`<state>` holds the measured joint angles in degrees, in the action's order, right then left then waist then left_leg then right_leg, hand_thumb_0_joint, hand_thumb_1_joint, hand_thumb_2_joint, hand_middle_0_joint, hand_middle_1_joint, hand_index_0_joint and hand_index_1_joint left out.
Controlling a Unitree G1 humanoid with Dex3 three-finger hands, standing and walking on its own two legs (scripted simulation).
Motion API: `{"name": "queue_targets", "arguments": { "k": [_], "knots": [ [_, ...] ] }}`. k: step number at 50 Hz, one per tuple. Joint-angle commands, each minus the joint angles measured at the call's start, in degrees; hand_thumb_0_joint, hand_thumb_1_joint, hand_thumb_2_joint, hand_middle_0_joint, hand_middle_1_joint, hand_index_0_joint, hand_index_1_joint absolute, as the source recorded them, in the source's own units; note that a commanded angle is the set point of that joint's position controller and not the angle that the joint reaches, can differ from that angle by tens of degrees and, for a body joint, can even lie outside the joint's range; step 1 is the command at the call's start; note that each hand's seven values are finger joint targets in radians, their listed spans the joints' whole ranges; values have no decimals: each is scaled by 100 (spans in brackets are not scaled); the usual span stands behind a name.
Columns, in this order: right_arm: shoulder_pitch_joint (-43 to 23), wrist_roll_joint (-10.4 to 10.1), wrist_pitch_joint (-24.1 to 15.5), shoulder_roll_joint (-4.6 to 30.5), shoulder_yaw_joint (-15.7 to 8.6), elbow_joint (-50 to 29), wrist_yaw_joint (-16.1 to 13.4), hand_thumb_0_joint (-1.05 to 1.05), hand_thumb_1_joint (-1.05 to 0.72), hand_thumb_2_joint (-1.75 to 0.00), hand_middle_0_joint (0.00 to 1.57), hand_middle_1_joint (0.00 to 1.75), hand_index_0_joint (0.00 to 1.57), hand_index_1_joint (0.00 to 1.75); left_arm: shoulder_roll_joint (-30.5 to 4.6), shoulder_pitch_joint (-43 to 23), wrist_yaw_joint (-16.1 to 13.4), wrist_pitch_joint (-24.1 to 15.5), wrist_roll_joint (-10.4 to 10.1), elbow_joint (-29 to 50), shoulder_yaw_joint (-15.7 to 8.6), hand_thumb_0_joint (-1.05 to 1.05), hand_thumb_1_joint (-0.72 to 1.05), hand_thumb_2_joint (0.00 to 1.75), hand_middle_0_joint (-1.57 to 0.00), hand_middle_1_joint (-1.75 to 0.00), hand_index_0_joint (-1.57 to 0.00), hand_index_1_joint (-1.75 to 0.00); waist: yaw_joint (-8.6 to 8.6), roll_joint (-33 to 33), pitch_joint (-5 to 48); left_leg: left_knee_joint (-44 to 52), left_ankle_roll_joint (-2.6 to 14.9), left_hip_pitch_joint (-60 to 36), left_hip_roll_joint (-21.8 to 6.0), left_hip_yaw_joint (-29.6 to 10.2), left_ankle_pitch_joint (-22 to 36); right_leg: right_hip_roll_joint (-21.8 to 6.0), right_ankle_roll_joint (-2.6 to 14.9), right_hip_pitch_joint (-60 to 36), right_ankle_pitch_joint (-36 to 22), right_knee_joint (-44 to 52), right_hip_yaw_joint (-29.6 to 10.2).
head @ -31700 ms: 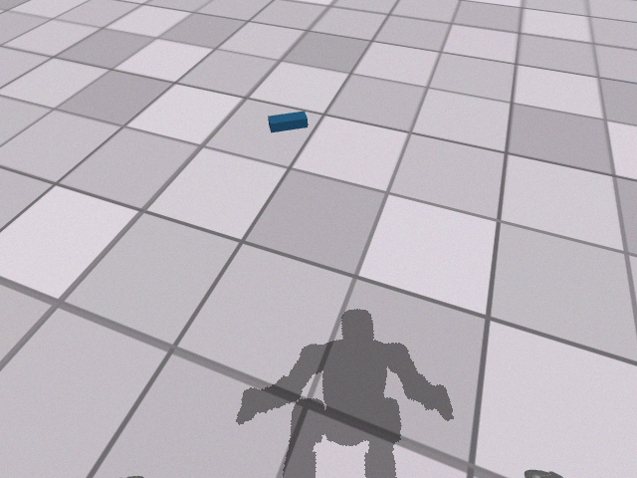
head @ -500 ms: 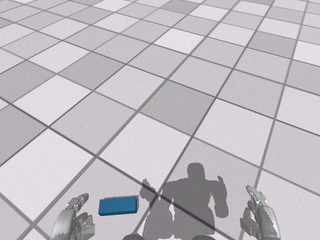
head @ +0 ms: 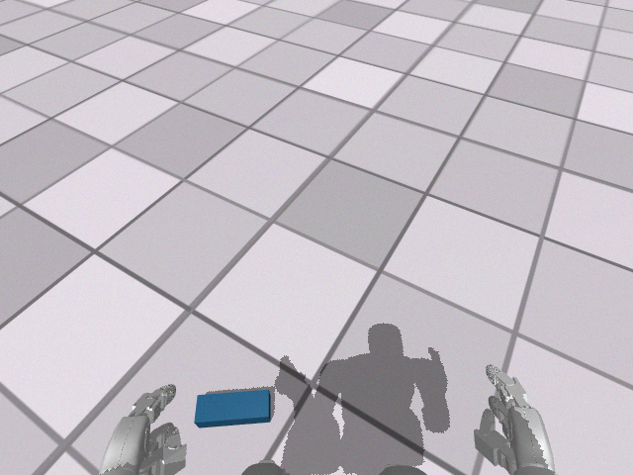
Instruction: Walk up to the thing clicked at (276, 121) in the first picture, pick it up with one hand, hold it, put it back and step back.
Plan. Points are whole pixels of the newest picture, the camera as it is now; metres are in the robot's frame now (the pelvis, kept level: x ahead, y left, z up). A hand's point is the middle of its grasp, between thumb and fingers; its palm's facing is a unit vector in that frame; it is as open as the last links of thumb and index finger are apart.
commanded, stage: home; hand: left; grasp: from above
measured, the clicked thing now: (234, 408) +0.40 +0.24 -0.69
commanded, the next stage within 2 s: stand in 0.10 s
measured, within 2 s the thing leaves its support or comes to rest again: neither
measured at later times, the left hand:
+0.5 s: hand out of the picture +0.10 +0.24 -0.11, palm faces +0.02 -0.94 -0.34, open 7.4 cm
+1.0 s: hand out of the picture +0.03 +0.24 -0.10, palm faces +0.03 -0.94 -0.33, open 7.4 cm
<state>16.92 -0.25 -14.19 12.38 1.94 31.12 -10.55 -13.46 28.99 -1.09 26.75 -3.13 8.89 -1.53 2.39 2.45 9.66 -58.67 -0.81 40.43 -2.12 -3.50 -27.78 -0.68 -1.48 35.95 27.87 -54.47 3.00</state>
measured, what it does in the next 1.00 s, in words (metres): rises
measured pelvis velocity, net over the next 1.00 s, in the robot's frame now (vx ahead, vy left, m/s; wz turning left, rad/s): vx -0.01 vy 0.00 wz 0.00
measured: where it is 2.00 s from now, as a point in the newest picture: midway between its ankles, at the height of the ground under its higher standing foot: outside the picture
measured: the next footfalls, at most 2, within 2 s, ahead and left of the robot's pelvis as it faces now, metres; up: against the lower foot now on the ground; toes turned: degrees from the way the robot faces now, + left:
none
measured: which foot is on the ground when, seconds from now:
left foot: down 0.00-1.00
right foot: down 0.00-1.00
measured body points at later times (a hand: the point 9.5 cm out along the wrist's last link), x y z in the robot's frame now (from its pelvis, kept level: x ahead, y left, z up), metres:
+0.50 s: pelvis +0.00 +0.00 +0.03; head +0.01 +0.01 +0.48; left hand +0.10 +0.29 -0.08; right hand +0.10 -0.28 -0.08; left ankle +0.02 +0.12 -0.68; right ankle -0.01 -0.14 -0.68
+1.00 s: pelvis -0.01 +0.00 +0.06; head -0.01 +0.00 +0.51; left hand +0.03 +0.29 -0.08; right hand +0.05 -0.28 -0.08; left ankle +0.02 +0.12 -0.68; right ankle -0.01 -0.14 -0.68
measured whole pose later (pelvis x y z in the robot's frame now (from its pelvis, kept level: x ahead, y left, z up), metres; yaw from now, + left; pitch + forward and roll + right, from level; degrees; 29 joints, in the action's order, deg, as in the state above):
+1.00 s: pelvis -0.01 +0.00 +0.06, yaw +0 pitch -5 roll +0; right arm 9.5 1.7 0.2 16.4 -1.7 63.1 -1.0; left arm -16.6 11.1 -1.6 0.4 2.0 -64.2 -1.9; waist -0.7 0.8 -3.4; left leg -23.8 -0.1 8.1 0.0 -0.9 -11.3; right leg -2.8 -2.1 5.6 12.7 -22.9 1.5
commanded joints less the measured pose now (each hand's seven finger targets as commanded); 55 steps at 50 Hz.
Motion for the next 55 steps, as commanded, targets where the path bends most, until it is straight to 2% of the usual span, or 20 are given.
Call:
{"name": "queue_targets", "arguments": {
  "k": [1,3,5,9,10,11,12,14,16,18,20,22,24,25,28,33,38,43,48,55],
  "knots": [
    [-415,-10,-296,695,-303,-901,-80,0,-90,-90,20,30,20,30,-418,-109,-46,-278,43,917,-251,0,90,90,-20,-30,-20,-30,6,106,196,1120,115,-606,131,42,819,218,143,70,-773,862,136],
    [-467,-7,-309,752,-359,-1005,-80,0,-90,-90,20,30,20,30,-677,-294,-77,-326,38,1361,-457,0,90,90,-20,-30,-20,-30,-58,242,482,1095,103,-681,130,38,946,214,159,-30,-871,825,135],
    [-385,-12,-289,692,-316,-916,-79,0,-90,-90,20,30,20,30,-546,-109,-60,-282,54,1051,-302,0,90,90,-20,-30,-20,-30,2,79,308,1007,124,-651,147,89,1133,212,145,28,-1023,854,127],
    [-398,-7,-282,691,-318,-938,-78,0,-90,-90,20,30,20,30,-540,-124,-63,-278,30,1092,-342,0,90,90,-20,-30,-20,-30,-20,44,356,964,128,-613,162,103,1133,202,128,-30,-1034,857,130],
    [-797,693,345,1366,-529,465,264,0,-90,-90,20,30,20,30,-1045,-1851,-290,-1536,692,-918,-332,0,90,90,-20,-30,-20,-30,-445,-238,-1048,1507,415,-736,-125,-191,2270,-215,349,-1022,-1080,996,-280],
    [-865,676,590,1463,-652,487,449,0,-90,-90,20,30,20,30,-1132,-1179,-260,-1934,697,-1892,-470,0,90,90,-20,-30,-20,-30,-506,-539,-527,1425,496,-1122,-75,-9,2288,-307,527,-1215,-1180,1212,-648],
    [-780,704,716,1514,-683,359,546,0,-90,-90,20,30,20,30,-1139,-1110,-220,-2117,708,-2198,-432,0,90,90,-20,-30,-20,-30,-363,-453,-417,1400,505,-1266,-29,-109,2232,-247,616,-1070,-1326,1254,-727],
    [-797,493,799,1338,-651,623,763,0,-90,-90,20,30,20,30,-1219,-1335,-172,-2343,735,-2718,-351,0,90,90,-20,-30,-20,-30,-372,-272,-107,1519,485,-1700,46,-44,2145,-414,562,-1481,-1798,1231,-815],
    [-807,318,872,1262,-647,815,894,0,-90,-90,20,30,20,30,-1193,-1572,-135,-2385,634,-3229,-366,0,90,90,-20,-30,-20,-30,-387,-477,-237,1639,421,-1846,105,28,1878,-445,467,-1447,-1541,1516,-768],
    [-895,286,969,1202,-676,1046,955,0,-90,-90,20,30,20,30,-1180,-1764,-155,-2458,620,-3726,-355,0,90,90,-20,-30,-20,-30,-392,-520,-422,1868,401,-1901,83,-29,1504,-485,414,-1409,-1129,1808,-791],
    [-929,333,1021,1274,-686,1230,961,0,-90,-90,20,30,20,30,-1083,-1839,-151,-2535,603,-4163,-346,0,90,90,-20,-30,-20,-30,-403,-77,-536,2343,463,-2011,-108,-293,1312,-345,306,-1512,-1100,1769,-556],
    [-975,336,1063,1305,-692,1372,949,0,-90,-90,20,30,20,30,-1060,-1834,-153,-2596,593,-4591,-346,0,90,90,-20,-30,-20,-30,-407,129,-638,2698,479,-2085,-225,-458,1307,-287,239,-1686,-1216,1838,-452],
    [-963,320,1101,1292,-682,1549,925,0,-90,-90,20,30,20,30,-1078,-1789,-149,-2664,571,-4981,-358,0,90,90,-20,-30,-20,-30,-421,96,-587,2711,443,-2320,-243,-408,1941,-342,231,-1955,-1623,2033,-463],
    [-939,306,1128,1324,-683,1641,913,0,-90,-90,20,30,20,30,-1069,-1778,-144,-2682,568,-5151,-338,0,90,90,-20,-30,-20,-30,-408,95,-733,2842,417,-2273,-229,-388,1796,-342,237,-2025,-1605,2204,-472],
    [-860,267,1182,1335,-668,1915,872,0,-90,-90,20,30,20,30,-1205,-1825,-155,-2744,546,-5598,-347,0,90,90,-20,-30,-20,-30,-325,-201,-738,2863,332,-2734,-163,-199,2314,-469,285,-2194,-2145,2544,-595],
    [-896,228,1268,1415,-643,2268,830,0,-90,-90,20,30,20,30,-1240,-1808,-168,-2733,506,-6217,-319,0,90,90,-20,-30,-20,-30,-344,-126,-944,3456,331,-2899,-278,-302,2013,-490,225,-2613,-1967,3025,-551],
    [-887,196,1299,1475,-628,2564,835,0,-90,-90,20,30,20,30,-1267,-1876,-151,-2720,499,-6614,-268,0,90,90,-20,-30,-20,-30,-314,-42,-1268,3926,244,-2929,-289,-333,1466,-481,183,-2684,-1682,3347,-540],
    [-991,176,1312,1452,-613,2718,855,0,-90,-90,20,30,20,30,-1312,-1880,-147,-2740,522,-6908,-255,0,90,90,-20,-30,-20,-30,-337,-210,-1298,4068,215,-3057,-297,-327,1611,-524,170,-2776,-1688,3542,-539],
    [-968,182,1342,1488,-597,2834,881,0,-90,-90,20,30,20,30,-1376,-1986,-123,-2736,509,-7031,-252,0,90,90,-20,-30,-20,-30,-294,-199,-1442,4212,219,-2930,-308,-354,1186,-523,155,-2759,-1418,3704,-550],
    [-978,160,1325,1477,-548,2952,902,0,-90,-90,20,30,20,30,-1439,-2071,-116,-2788,483,-7138,-242,0,90,90,-20,-30,-20,-30,-295,-295,-1296,4137,201,-3200,-319,-277,1783,-606,159,-2840,-1663,3840,-625]
  ]
}}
